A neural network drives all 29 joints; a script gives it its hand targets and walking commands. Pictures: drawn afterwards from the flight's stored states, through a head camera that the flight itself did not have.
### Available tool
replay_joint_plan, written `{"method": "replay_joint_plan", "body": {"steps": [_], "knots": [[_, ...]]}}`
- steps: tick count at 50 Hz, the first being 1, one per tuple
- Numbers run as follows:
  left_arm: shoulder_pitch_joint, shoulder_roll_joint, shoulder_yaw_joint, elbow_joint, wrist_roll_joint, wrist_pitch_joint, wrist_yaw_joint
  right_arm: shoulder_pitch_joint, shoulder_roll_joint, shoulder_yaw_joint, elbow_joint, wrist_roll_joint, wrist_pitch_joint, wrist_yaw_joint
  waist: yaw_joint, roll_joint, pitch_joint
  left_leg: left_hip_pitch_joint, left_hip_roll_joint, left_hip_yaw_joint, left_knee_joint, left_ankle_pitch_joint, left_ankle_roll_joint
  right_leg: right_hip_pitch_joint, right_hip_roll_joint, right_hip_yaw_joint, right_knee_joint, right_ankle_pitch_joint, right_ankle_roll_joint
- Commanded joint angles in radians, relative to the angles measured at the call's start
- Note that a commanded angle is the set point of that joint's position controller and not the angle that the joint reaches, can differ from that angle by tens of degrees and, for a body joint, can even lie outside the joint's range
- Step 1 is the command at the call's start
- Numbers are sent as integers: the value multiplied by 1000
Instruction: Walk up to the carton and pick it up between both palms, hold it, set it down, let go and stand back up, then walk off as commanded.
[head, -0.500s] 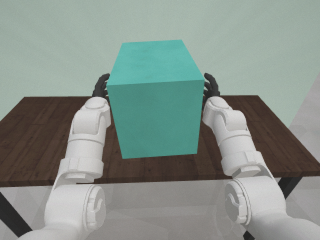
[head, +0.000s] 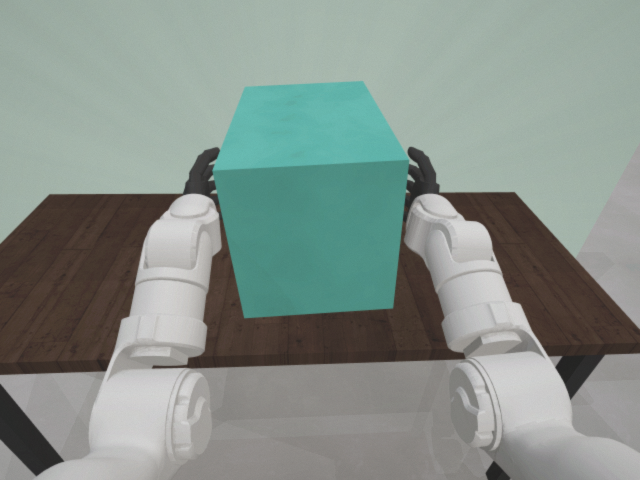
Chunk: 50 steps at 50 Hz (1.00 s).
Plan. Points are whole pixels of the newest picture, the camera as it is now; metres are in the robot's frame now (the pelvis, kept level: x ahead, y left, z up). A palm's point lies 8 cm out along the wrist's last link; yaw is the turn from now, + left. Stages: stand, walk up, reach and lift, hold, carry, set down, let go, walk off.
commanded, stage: hold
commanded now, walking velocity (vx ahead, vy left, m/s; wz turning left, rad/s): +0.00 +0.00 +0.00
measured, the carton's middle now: (310, 185) +0.45 +0.02 +0.21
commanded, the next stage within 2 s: none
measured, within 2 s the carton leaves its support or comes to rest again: neither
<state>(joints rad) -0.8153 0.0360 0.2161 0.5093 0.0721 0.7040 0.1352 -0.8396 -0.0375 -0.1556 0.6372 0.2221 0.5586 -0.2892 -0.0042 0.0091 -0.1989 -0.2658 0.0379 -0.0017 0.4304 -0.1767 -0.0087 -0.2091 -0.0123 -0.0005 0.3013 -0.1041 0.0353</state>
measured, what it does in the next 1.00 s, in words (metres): stands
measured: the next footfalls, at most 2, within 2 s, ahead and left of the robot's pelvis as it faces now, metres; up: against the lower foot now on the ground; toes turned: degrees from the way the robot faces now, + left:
none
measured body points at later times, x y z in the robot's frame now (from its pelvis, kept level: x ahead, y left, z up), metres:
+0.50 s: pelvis +0.00 +0.00 +0.00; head -0.06 +0.01 +0.45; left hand +0.39 +0.15 +0.22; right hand +0.40 -0.12 +0.22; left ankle +0.03 +0.12 -0.74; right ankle +0.03 -0.15 -0.74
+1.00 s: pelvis +0.00 +0.00 +0.00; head -0.07 +0.01 +0.45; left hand +0.39 +0.15 +0.22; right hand +0.40 -0.12 +0.22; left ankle +0.03 +0.12 -0.74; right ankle +0.03 -0.15 -0.74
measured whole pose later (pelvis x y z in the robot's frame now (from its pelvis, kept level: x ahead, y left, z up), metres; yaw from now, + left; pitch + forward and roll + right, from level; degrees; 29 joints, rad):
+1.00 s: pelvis +0.00 +0.00 +0.00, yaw +0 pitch +1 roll -2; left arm -0.82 0.04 0.22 0.50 0.08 0.70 0.13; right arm -0.84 -0.04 -0.16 0.64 0.22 0.55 -0.29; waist 0.00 0.01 -0.19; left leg -0.26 0.04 0.00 0.43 -0.18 -0.01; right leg -0.21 -0.01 0.00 0.30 -0.11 0.04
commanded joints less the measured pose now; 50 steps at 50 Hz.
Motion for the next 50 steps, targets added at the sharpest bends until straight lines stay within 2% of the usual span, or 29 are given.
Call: {"method": "replay_joint_plan", "body": {"steps": [1, 2, 4, 6, 8, 9, 14, 16, 20, 22, 23, 24, 26, 28, 29, 30, 31, 34, 35, 37, 40, 41, 42, 43, 45, 47, 48, 49, 50], "knots": [[-870, -779, -346, -248, -27, -62, -177, -970, 688, 389, -226, 151, -62, 147, -72, 45, -246, 183, -71, -58, -112, 84, -39, 197, 101, -16, -29, -19, -33], [-882, -775, -338, -236, -32, -61, -182, -971, 680, 369, -203, 140, -55, 145, -96, 14, -260, 179, -65, -60, -115, 63, -37, 207, 104, -13, -38, -28, -35], [-909, -759, -336, -261, -48, -79, -182, -984, 696, 375, -227, 139, -69, 144, -78, 26, -289, 165, -77, -48, -111, 61, -30, 227, 91, -13, -30, -16, -23], [-909, -787, -365, -275, -65, -80, -178, -968, 699, 369, -234, 145, -78, 147, -104, 25, -316, 168, -70, -55, -105, 45, -28, 231, 96, -10, -23, -13, -31], [-831, -787, -345, -233, -26, -67, -180, -996, 691, 400, -286, 154, -83, 143, -65, 42, -315, 189, -72, -57, -101, 93, -28, 231, 95, -11, -25, 12, -27], [-859, -804, -398, -262, -62, -72, -177, -991, 684, 384, -282, 149, -87, 143, -117, 42, -318, 202, -67, -63, -91, 119, -44, 220, 108, -20, -21, 29, -33], [-866, -780, -370, -254, -52, -71, -177, -965, 682, 372, -248, 142, -76, 142, -108, 33, -289, 186, -78, -58, -109, 64, -38, 215, 95, -12, -35, -9, -32], [-853, -763, -349, -280, -56, -78, -173, -958, 710, 417, -318, 166, -79, 137, -87, 4, -336, 201, -80, -51, -93, 123, -28, 248, 100, -3, -28, 53, -19], [-847, -798, -410, -359, -84, -81, -172, -941, 703, 436, -342, 185, -80, 135, -100, 28, -421, 247, -73, -61, -59, 223, -50, 286, 110, -7, -9, 139, -28], [-866, -796, -407, -376, -68, -77, -169, -906, 686, 418, -301, 178, -68, 132, -109, 55, -377, 251, -72, -66, -67, 210, -63, 253, 112, -16, -15, 92, -24], [-838, -765, -366, -297, -43, -66, -173, -905, 680, 403, -248, 172, -56, 129, -108, 45, -265, 225, -71, -63, -95, 138, -50, 203, 104, -13, -35, 33, -26], [-844, -779, -375, -291, -45, -67, -172, -941, 678, 402, -295, 160, -69, 133, -98, 21, -315, 214, -72, -52, -92, 122, -42, 228, 106, -16, -29, 45, -22], [-819, -781, -363, -283, -39, -65, -182, -903, 674, 399, -239, 165, -57, 131, -108, 58, -295, 223, -72, -57, -88, 155, -52, 232, 105, -17, -21, 64, -25], [-813, -800, -391, -326, -53, -63, -178, -936, 685, 430, -325, 186, -71, 132, -98, 55, -357, 242, -78, -55, -73, 224, -53, 264, 110, -12, -18, 121, -26], [-846, -794, -402, -352, -53, -66, -175, -914, 667, 409, -304, 178, -63, 131, -120, 48, -345, 233, -70, -69, -80, 194, -59, 266, 110, -17, -19, 96, -23], [-817, -774, -358, -281, -33, -57, -177, -953, 672, 418, -291, 174, -57, 131, -86, 19, -292, 218, -77, -59, -93, 142, -44, 244, 106, -16, -26, 52, -21], [-855, -779, -390, -353, -69, -69, -176, -913, 699, 429, -305, 169, -59, 131, -101, 40, -341, 218, -80, -56, -84, 168, -44, 261, 102, -7, -14, 95, -20], [-840, -787, -369, -277, -43, -54, -185, -931, 662, 385, -263, 163, -62, 132, -114, 53, -282, 206, -75, -59, -101, 105, -50, 233, 103, -14, -39, 16, -31], [-875, -782, -386, -367, -58, -71, -179, -914, 689, 410, -270, 176, -58, 137, -102, 49, -354, 231, -69, -63, -90, 152, -48, 249, 106, -15, -14, 70, -23], [-829, -785, -371, -286, -40, -56, -184, -919, 648, 376, -254, 162, -55, 133, -118, 52, -278, 212, -68, -67, -96, 144, -62, 236, 109, -13, -32, 43, -32], [-864, -785, -377, -354, -56, -67, -178, -915, 677, 403, -279, 173, -57, 134, -108, 37, -341, 231, -73, -61, -82, 183, -51, 253, 106, -19, -16, 84, -21], [-817, -772, -351, -255, -25, -51, -179, -931, 676, 397, -258, 164, -51, 135, -88, 35, -269, 201, -70, -60, -102, 133, -46, 224, 108, -16, -28, 30, -26], [-820, -785, -383, -308, -43, -56, -181, -909, 679, 394, -266, 160, -59, 134, -111, 40, -314, 223, -66, -61, -86, 168, -54, 249, 111, -13, -25, 71, -30], [-865, -792, -386, -346, -53, -65, -178, -929, 683, 411, -283, 171, -65, 137, -107, 54, -344, 236, -68, -63, -86, 159, -54, 240, 112, -17, -19, 62, -26], [-823, -783, -367, -265, -30, -55, -180, -933, 670, 399, -254, 159, -55, 136, -107, 36, -279, 210, -66, -67, -95, 152, -51, 240, 108, -13, -29, 62, -33], [-802, -790, -376, -335, -46, -63, -180, -938, 678, 422, -337, 178, -67, 135, -88, 14, -373, 239, -69, -60, -77, 202, -46, 280, 112, -11, -20, 116, -29], [-803, -791, -363, -254, -33, -53, -183, -941, 673, 410, -300, 175, -64, 133, -91, 55, -304, 226, -65, -63, -87, 171, -57, 240, 110, -13, -32, 57, -38], [-808, -780, -361, -349, -41, -63, -181, -892, 688, 420, -309, 179, -60, 135, -91, 19, -334, 237, -68, -66, -77, 227, -52, 290, 112, -11, -20, 116, -27], [-821, -770, -381, -336, -50, -67, -183, -907, 689, 420, -313, 168, -61, 130, -116, 15, -347, 244, -76, -56, -75, 217, -55, 282, 108, -4, -27, 125, -27]]}}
